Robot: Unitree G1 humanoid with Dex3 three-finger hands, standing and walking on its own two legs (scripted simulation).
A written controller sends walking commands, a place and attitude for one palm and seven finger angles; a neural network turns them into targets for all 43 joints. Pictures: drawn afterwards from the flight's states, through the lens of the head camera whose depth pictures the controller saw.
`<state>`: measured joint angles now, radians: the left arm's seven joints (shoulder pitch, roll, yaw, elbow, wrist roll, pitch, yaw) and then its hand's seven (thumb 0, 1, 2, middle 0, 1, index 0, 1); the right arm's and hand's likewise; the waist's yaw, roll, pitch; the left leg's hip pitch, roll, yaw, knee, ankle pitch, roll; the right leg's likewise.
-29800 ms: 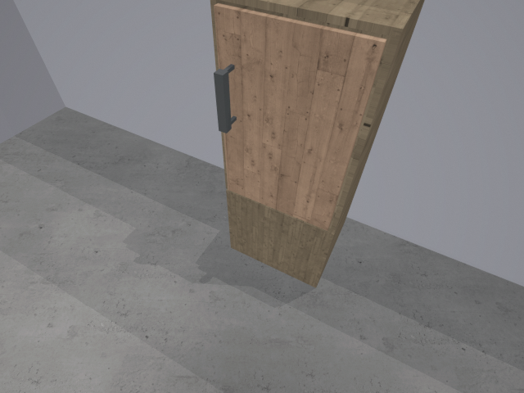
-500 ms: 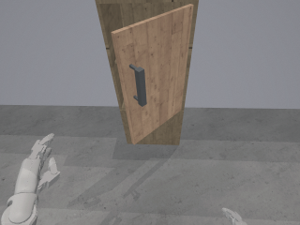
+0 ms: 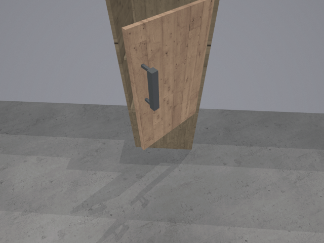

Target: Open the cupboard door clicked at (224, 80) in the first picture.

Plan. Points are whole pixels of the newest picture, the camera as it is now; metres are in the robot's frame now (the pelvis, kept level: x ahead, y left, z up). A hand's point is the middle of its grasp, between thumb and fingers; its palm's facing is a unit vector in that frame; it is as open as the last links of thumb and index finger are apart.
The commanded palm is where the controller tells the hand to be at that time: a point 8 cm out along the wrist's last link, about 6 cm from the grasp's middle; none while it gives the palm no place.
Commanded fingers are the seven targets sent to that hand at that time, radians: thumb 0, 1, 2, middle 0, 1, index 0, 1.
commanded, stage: let the arm hang, fingers relaxed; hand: left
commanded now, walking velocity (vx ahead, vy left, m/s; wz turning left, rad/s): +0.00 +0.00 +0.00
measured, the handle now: (149, 87) +0.59 +0.08 +0.04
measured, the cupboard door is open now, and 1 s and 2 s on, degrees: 45 45 45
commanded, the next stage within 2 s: look to check the result in 0.50 s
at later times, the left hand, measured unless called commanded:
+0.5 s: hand out of the picture -0.02 +0.15 -0.18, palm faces +0.05 -0.99 -0.15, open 7.3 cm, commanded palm none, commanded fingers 0.00 0.90 0.90 -0.20 -0.30 -0.20 -0.30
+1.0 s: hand out of the picture -0.02 +0.15 -0.17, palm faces +0.06 -0.98 -0.19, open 7.4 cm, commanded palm none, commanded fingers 0.00 0.90 0.90 -0.20 -0.30 -0.20 -0.30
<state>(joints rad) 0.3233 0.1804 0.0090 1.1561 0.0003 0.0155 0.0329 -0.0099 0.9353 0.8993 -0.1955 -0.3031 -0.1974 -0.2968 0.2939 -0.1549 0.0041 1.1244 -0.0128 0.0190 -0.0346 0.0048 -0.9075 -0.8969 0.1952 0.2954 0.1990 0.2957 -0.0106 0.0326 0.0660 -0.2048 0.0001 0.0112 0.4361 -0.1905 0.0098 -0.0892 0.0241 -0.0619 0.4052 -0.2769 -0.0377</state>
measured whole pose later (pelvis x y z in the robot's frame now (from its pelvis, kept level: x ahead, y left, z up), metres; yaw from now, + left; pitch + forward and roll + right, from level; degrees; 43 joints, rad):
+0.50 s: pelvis -0.01 +0.00 +0.00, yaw +0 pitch -2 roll +0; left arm 0.31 0.09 0.01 1.15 0.00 0.00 0.04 0.00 0.91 0.90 -0.20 -0.30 -0.20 -0.30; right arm 0.32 -0.11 0.00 1.15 -0.02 0.01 -0.04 0.00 -0.91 -0.90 0.19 0.30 0.20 0.30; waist -0.02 0.01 0.03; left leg -0.22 0.00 0.01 0.44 -0.19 0.01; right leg -0.12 0.02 -0.06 0.44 -0.28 -0.04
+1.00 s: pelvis +0.01 -0.01 +0.00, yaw +0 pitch -2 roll +0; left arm 0.31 0.11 0.01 1.15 0.00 -0.01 0.04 0.00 0.91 0.90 -0.19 -0.30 -0.20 -0.30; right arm 0.28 -0.13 0.00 1.15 -0.02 0.01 -0.04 0.01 -0.91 -0.90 0.20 0.30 0.20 0.30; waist -0.01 0.02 0.05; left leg -0.20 0.00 0.01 0.43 -0.20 0.00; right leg -0.09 0.02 -0.07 0.42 -0.30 -0.04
